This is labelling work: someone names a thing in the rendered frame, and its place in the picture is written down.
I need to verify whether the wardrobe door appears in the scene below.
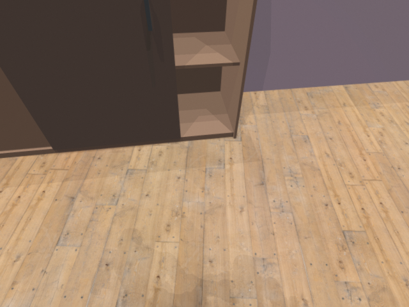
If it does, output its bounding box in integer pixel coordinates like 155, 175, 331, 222
0, 0, 181, 150
0, 67, 51, 151

